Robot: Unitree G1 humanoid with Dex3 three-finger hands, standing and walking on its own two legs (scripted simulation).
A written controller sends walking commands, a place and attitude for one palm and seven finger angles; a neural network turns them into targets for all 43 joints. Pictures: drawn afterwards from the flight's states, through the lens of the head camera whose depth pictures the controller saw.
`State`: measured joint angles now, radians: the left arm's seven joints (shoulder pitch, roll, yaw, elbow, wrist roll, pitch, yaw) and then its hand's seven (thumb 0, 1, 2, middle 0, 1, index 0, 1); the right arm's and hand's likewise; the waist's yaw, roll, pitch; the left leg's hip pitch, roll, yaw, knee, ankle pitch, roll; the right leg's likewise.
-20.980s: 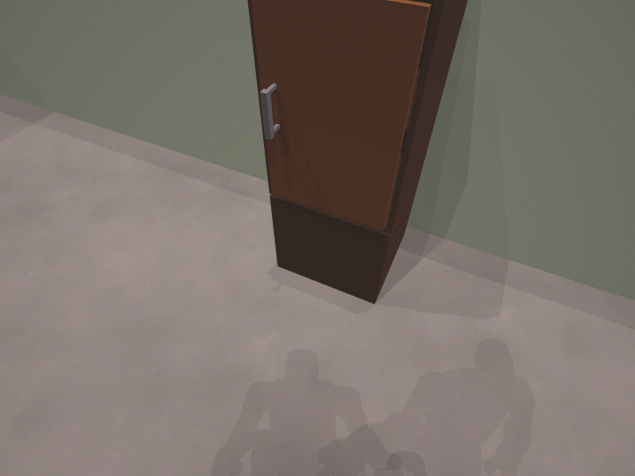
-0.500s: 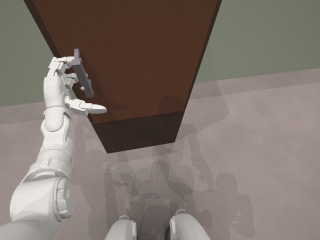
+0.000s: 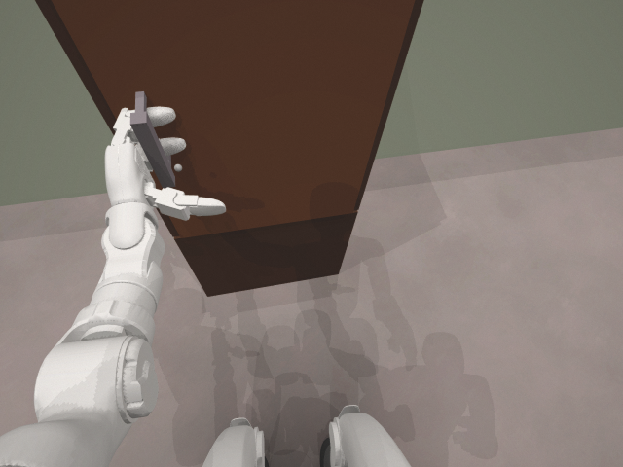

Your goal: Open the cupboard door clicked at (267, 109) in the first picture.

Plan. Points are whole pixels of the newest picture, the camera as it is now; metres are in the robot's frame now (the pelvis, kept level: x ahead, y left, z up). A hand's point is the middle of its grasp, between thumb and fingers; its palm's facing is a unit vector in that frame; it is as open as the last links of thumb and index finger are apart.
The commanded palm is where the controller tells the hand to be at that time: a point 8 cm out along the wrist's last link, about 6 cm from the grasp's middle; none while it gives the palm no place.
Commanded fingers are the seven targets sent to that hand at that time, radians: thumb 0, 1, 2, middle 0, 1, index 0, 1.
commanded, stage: slide the fingers in behind the handle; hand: left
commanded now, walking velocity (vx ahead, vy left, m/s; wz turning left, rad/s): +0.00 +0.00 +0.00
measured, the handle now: (155, 143) +0.53 +0.18 +0.05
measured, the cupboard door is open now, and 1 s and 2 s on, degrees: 0 0 29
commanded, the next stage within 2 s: close the thumb around the handle in 0.36 s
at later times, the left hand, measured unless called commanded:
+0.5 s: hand (174, 167) +0.49 +0.15 +0.05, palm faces +0.14 -0.99 +0.00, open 13.9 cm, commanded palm +0.46 +0.20 +0.05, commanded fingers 0.00 -0.33 0.37 -0.31 -1.22 -0.31 -1.22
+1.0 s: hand (176, 165) +0.49 +0.15 +0.05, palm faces +0.13 -0.99 +0.00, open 6.8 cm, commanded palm +0.46 +0.19 +0.05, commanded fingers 0.00 0.90 0.90 -0.40 -1.35 -0.40 -1.35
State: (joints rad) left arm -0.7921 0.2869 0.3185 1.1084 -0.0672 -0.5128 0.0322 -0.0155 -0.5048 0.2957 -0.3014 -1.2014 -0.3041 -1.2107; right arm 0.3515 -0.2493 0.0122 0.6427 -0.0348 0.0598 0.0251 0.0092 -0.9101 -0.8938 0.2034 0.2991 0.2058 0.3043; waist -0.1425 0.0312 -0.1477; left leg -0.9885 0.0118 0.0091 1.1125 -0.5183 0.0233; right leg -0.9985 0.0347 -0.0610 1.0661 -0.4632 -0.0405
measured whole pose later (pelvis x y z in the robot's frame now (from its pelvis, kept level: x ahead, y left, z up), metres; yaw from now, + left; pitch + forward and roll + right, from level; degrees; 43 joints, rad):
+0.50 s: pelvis +0.00 +0.00 +0.00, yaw +0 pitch +23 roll -2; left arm -0.79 0.31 0.33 1.11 -0.07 -0.52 0.01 -0.02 -0.50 0.30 -0.32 -1.21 -0.32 -1.21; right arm 0.36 -0.25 0.01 0.65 -0.03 0.05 0.02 0.01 -0.91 -0.89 0.20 0.30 0.21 0.30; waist -0.15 0.03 -0.15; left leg -1.00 0.01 0.01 1.12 -0.52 0.02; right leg -1.01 0.04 -0.06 1.07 -0.46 -0.04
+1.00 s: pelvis +0.00 +0.01 +0.00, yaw +0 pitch +23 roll -2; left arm -0.81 0.29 0.31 1.12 -0.06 -0.52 0.04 0.00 0.53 0.74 -0.37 -1.31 -0.37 -1.31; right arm 0.36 -0.25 0.01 0.65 -0.04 0.06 0.03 0.01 -0.91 -0.89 0.20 0.30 0.21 0.30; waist -0.14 0.03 -0.15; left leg -1.00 0.01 0.01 1.12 -0.52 0.03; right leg -1.01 0.03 -0.06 1.07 -0.47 -0.03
